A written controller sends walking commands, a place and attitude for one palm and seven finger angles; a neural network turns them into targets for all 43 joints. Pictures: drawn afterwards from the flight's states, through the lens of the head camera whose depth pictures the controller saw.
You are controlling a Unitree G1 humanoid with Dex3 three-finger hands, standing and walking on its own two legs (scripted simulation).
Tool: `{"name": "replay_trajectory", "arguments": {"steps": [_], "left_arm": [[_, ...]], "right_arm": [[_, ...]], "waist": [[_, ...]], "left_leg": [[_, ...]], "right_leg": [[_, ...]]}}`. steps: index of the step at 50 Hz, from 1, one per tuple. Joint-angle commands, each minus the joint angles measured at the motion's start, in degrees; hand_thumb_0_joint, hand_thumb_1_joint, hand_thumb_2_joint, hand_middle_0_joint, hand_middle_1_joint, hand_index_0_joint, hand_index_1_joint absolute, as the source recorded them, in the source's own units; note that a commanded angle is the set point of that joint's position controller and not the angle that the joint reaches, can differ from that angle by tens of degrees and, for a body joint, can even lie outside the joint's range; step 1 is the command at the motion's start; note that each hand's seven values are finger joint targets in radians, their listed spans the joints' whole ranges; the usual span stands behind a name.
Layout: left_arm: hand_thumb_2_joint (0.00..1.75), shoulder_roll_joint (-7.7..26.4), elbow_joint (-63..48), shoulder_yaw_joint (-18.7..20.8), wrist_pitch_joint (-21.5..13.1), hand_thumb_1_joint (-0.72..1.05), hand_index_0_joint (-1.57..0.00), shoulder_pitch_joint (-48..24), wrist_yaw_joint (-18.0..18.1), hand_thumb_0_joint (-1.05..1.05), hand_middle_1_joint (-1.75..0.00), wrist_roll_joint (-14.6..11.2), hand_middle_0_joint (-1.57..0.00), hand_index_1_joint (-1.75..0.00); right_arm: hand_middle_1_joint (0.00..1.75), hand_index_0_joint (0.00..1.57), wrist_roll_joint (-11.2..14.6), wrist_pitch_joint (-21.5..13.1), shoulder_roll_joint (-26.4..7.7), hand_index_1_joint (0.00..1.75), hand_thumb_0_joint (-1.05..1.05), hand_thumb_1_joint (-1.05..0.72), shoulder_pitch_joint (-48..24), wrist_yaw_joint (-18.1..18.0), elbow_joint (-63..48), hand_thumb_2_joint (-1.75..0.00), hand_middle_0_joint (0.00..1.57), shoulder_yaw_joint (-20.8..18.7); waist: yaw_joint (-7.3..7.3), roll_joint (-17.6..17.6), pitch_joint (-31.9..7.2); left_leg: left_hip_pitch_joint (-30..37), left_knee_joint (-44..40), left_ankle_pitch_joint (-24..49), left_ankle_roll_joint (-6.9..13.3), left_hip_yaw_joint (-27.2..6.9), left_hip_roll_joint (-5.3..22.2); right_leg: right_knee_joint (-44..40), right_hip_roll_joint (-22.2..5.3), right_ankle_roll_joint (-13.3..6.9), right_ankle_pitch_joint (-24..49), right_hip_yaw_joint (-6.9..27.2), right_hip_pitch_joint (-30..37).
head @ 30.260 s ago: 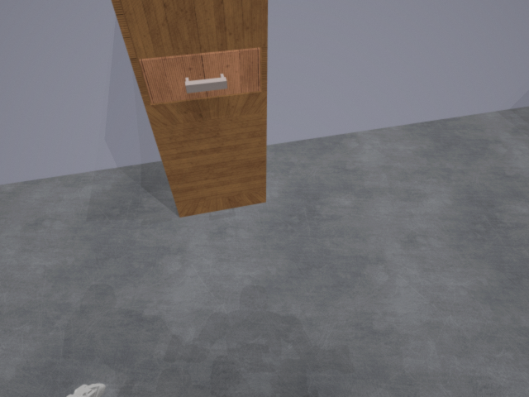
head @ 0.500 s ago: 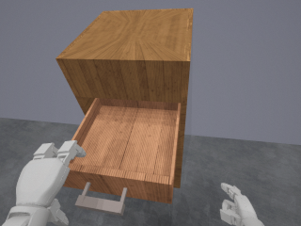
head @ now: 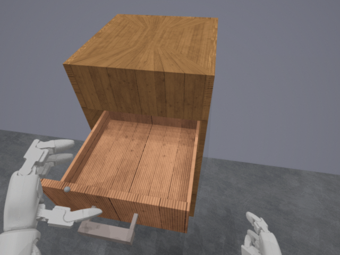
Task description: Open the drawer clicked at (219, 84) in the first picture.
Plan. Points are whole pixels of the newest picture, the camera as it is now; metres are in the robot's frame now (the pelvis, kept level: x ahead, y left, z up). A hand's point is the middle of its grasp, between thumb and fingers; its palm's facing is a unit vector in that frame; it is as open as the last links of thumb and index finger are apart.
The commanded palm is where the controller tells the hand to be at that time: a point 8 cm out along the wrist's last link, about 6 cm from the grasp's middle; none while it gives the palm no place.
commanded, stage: draw the hand back to the body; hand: left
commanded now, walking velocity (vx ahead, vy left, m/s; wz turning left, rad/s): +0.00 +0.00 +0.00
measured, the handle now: (110, 222) +0.21 +0.19 -0.06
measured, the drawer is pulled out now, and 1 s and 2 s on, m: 0.29 0.29 0.29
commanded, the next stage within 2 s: step back with the hand held close in 0.70 s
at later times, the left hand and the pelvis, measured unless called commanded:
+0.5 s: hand (46, 188) +0.18 +0.23 +0.16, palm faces +0.42 -0.80 -0.42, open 8.6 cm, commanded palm +0.12 +0.27 +0.18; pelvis -0.01 -0.01 +0.00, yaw +0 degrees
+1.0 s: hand (46, 184) +0.18 +0.23 +0.17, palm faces +0.37 -0.79 -0.49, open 7.4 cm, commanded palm +0.10 +0.28 +0.18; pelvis -0.02 +0.00 +0.00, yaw +1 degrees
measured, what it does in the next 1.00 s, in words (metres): stands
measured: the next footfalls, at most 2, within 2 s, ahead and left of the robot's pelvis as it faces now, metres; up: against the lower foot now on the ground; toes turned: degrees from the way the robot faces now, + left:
right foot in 1.68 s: -0.03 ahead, -0.12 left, +0.00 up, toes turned -2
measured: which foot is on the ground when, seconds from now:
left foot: down 0.00-1.00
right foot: down 0.00-1.00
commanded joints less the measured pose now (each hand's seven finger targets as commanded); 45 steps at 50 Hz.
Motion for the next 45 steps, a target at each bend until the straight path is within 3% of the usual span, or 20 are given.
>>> {"name": "replay_trajectory", "arguments": {"steps": [1,5,7,9,11,13,19,23,25,28,30,33,35,37,40,41,42,43,45], "left_arm": [[0.54,8.2,-11.7,7.9,-4.8,0.06,-0.26,-2.7,0.4,0.0,-0.84,-1.2,-0.26,-0.84],[0.6,8.1,-11.1,8.7,-5.0,0.2,-0.25,-2.0,0.1,0.0,-0.75,-1.7,-0.25,-0.75],[0.63,9.2,-11.8,10.0,-5.2,0.27,-0.25,-3.3,0.2,0.0,-0.7,-1.7,-0.25,-0.7],[0.66,9.0,-10.7,10.2,-5.3,0.34,-0.24,-2.4,0.4,0.0,-0.66,-1.8,-0.24,-0.66],[0.69,10.0,-10.9,11.8,-5.4,0.41,-0.24,-2.2,0.6,0.0,-0.62,-2.0,-0.24,-0.62],[0.72,9.9,-11.0,11.8,-5.4,0.48,-0.23,-3.3,0.5,0.0,-0.57,-2.0,-0.23,-0.57],[0.81,10.3,-8.1,13.3,-5.0,0.69,-0.22,-3.1,0.8,0.0,-0.43,-2.5,-0.22,-0.43],[0.87,10.1,-9.9,12.5,-5.2,0.83,-0.21,-4.2,0.7,0.0,-0.34,-2.4,-0.21,-0.34],[0.9,10.0,-9.8,12.2,-4.9,0.9,-0.2,-3.9,0.7,0.0,-0.3,-2.5,-0.2,-0.3],[0.9,10.4,-10.1,12.5,-4.7,0.9,-0.2,-4.6,0.8,0.0,-0.3,-2.3,-0.2,-0.3],[0.9,10.4,-9.6,12.8,-4.5,0.9,-0.2,-3.9,0.9,0.0,-0.3,-2.5,-0.2,-0.3],[0.9,10.7,-10.3,13.0,-4.6,0.9,-0.2,-5.1,0.9,0.0,-0.3,-2.3,-0.2,-0.3],[0.9,10.1,-8.6,12.9,-4.2,0.9,-0.2,-3.5,0.8,0.0,-0.3,-2.6,-0.2,-0.3],[0.9,11.1,-9.8,13.8,-4.4,0.9,-0.2,-4.8,0.8,0.0,-0.3,-2.4,-0.2,-0.3],[0.9,10.2,-9.6,12.9,-4.3,0.9,-0.2,-3.3,0.9,0.0,-0.3,-2.5,-0.2,-0.3],[0.9,17.4,-16.0,21.3,-7.5,0.9,-0.2,-11.7,1.3,0.0,-0.3,-2.9,-0.2,-0.3],[0.9,17.9,-14.8,22.4,-8.7,0.9,-0.2,-12.3,1.3,0.0,-0.3,-2.3,-0.2,-0.3],[0.9,12.4,-10.2,18.1,-8.4,0.9,-0.2,-5.0,0.9,0.0,-0.3,-2.0,-0.2,-0.3],[0.9,10.7,-10.2,16.6,-8.4,0.9,-0.2,0.8,0.5,0.0,-0.3,-2.0,-0.2,-0.3]], "right_arm": [[0.3,0.2,-0.1,-4.5,-5.9,0.3,0.0,-0.9,-8.9,-0.3,-9.2,-0.9,0.2,-2.7],[0.3,0.2,0.2,-4.4,-6.1,0.3,0.0,-0.9,-9.4,-0.1,-8.7,-0.9,0.2,-3.2],[0.3,0.2,0.3,-4.3,-6.4,0.3,0.0,-0.9,-9.9,-0.2,-8.4,-0.9,0.2,-3.3],[0.3,0.2,0.4,-4.3,-6.1,0.3,0.0,-0.9,-9.5,-0.4,-8.1,-0.9,0.2,-3.4],[0.3,0.2,0.4,-4.1,-6.1,0.3,0.0,-0.9,-9.6,-0.5,-8.2,-0.9,0.2,-3.7],[0.3,0.2,0.5,-3.9,-6.1,0.3,0.0,-0.9,-9.9,-0.6,-7.9,-0.9,0.2,-3.5],[0.3,0.2,0.8,-3.4,-6.1,0.3,0.0,-0.9,-10.3,-1.0,-7.5,-0.9,0.2,-3.8],[0.3,0.2,0.7,-3.8,-6.3,0.3,0.0,-0.9,-10.4,-0.8,-7.5,-0.9,0.2,-3.7],[0.3,0.2,0.8,-3.7,-6.4,0.3,0.0,-0.9,-10.4,-0.6,-7.6,-0.9,0.2,-3.7],[0.3,0.2,0.7,-3.8,-6.4,0.3,0.0,-0.9,-10.5,-0.6,-7.3,-0.9,0.2,-3.6],[0.3,0.2,0.7,-3.6,-6.3,0.3,0.0,-0.9,-10.5,-0.7,-7.6,-0.9,0.2,-3.7],[0.3,0.2,0.7,-3.5,-6.2,0.3,0.0,-0.9,-10.6,-0.8,-7.5,-0.9,0.2,-3.5],[0.3,0.2,0.7,-3.3,-6.1,0.3,0.0,-0.9,-10.7,-0.8,-7.5,-0.9,0.2,-3.6],[0.3,0.2,0.8,-3.5,-6.5,0.3,0.0,-0.9,-11.3,-0.7,-7.5,-0.9,0.2,-3.7],[0.3,0.2,0.8,-3.4,-6.2,0.3,0.0,-0.9,-10.7,-0.6,-7.6,-0.9,0.2,-3.7],[0.3,0.2,1.1,-1.7,-7.9,0.3,0.0,-0.9,-8.1,-0.8,-9.6,-0.9,0.2,-3.5],[0.3,0.2,0.9,-1.0,-6.9,0.3,0.0,-0.9,-7.9,-1.1,-9.0,-0.9,0.2,-3.5],[0.3,0.2,0.8,-0.3,-6.6,0.3,0.0,-0.9,-8.5,-1.3,-8.1,-0.9,0.2,-3.7],[0.3,0.2,0.9,0.8,-7.4,0.3,0.0,-0.9,-8.9,-0.8,-9.1,-0.9,0.2,-4.2]], "waist": [[0.32,-0.3,-3.5],[0.11,-2.4,-4.4],[-0.01,-0.4,-5.1],[0.03,-0.5,-4.5],[0.29,-3.1,-6.2],[0.09,0.5,-5.0],[0.13,-2.3,-3.7],[0.1,1.3,-4.7],[0.1,-0.5,-4.5],[0.12,1.1,-4.1],[0.18,-2.2,-4.3],[0.16,0.4,-4.1],[0.24,-1.8,-3.9],[0.11,0.1,-4.6],[0.32,-1.1,-5.4],[-3.03,-4.4,3.2],[-3.08,-5.0,1.6],[-3.51,-6.4,0.6],[-3.62,-4.4,-5.7]], "left_leg": [[-8.8,-5.1,20.8,-0.5,0.3,2.5],[-8.4,-5.0,21.1,-0.3,0.5,2.6],[-8.1,-5.1,19.8,-0.3,0.5,2.4],[-8.1,-5.2,20.2,-0.3,0.6,2.4],[-7.7,-4.9,21.3,-0.1,0.7,2.3],[-7.9,-5.3,20.4,-0.4,0.7,2.3],[-8.0,-5.4,18.8,0.1,0.7,2.2],[-7.5,-5.5,19.6,-0.1,0.6,2.0],[-7.6,-5.5,19.7,-0.1,0.3,2.2],[-7.4,-5.7,19.5,-0.2,0.2,2.2],[-7.5,-5.7,19.8,-0.1,0.2,2.3],[-7.5,-5.7,19.2,-0.2,0.2,2.1],[-7.7,-5.6,19.3,0.0,0.2,2.2],[-7.4,-5.6,19.1,-0.2,0.2,2.2],[-7.4,-5.6,20.1,-0.2,0.1,2.2],[-12.4,-4.3,14.8,1.0,-2.8,3.4],[-12.2,-3.8,11.4,0.9,-3.3,3.2],[-10.8,-2.4,13.0,1.1,-3.1,3.1],[-10.0,-0.2,19.1,1.2,-2.4,3.1]], "right_leg": [[-3.1,-2.7,-0.7,11.1,1.4,8.1],[-3.4,-2.7,-0.5,12.0,1.5,8.2],[-3.9,-2.7,-0.6,10.7,1.8,8.0],[-3.6,-2.7,-0.5,11.1,1.7,7.7],[-3.5,-2.8,-0.4,13.0,1.8,8.8],[-3.7,-2.8,-0.5,11.5,1.9,8.1],[-4.6,-2.8,-0.4,10.4,2.0,7.4],[-4.4,-2.9,-0.5,10.7,2.0,7.9],[-4.1,-2.8,-0.4,10.7,1.8,7.8],[-4.3,-2.7,-0.5,10.0,1.9,7.4],[-4.1,-2.6,-0.4,10.8,1.8,7.7],[-4.3,-2.8,-0.5,10.0,2.1,7.5],[-4.2,-2.7,-0.4,10.6,2.1,7.5],[-4.4,-2.8,-0.4,9.9,2.3,7.5],[-3.8,-2.8,-0.4,11.1,1.9,8.2],[-6.6,-6.2,-0.5,12.0,8.0,1.9],[-6.9,-7.9,-1.1,9.9,8.6,1.3],[-6.2,-8.5,-1.5,11.3,8.1,0.1],[-3.2,-9.7,-1.6,16.7,6.7,2.9]]}}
